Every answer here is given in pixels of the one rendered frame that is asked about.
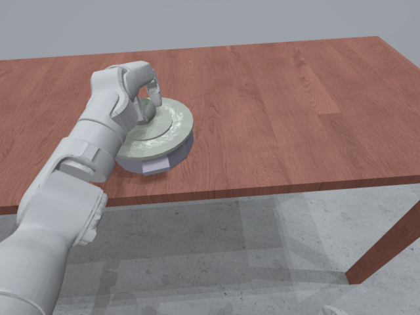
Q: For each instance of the lid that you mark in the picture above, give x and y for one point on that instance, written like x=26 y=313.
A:
x=169 y=129

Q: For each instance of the knob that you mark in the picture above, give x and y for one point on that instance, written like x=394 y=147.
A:
x=148 y=107

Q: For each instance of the robot left upper arm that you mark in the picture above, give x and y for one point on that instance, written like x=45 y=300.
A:
x=65 y=212

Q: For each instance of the robot left hand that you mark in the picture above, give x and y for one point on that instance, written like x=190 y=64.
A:
x=147 y=77

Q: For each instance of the table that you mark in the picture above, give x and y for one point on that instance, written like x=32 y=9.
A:
x=269 y=118

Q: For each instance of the pot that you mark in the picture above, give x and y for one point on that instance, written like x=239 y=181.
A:
x=159 y=164

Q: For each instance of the left robot forearm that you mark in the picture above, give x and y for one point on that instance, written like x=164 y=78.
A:
x=89 y=151

